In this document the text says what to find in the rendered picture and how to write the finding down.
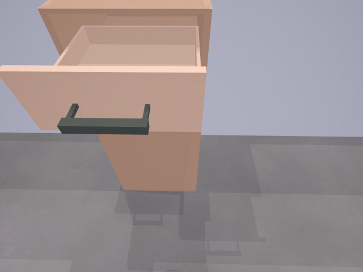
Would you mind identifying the cabinet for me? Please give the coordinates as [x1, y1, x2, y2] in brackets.
[38, 0, 212, 192]

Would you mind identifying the drawer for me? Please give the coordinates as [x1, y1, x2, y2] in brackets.
[0, 25, 206, 132]

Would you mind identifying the handle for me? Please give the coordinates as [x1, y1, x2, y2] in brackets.
[57, 104, 150, 135]

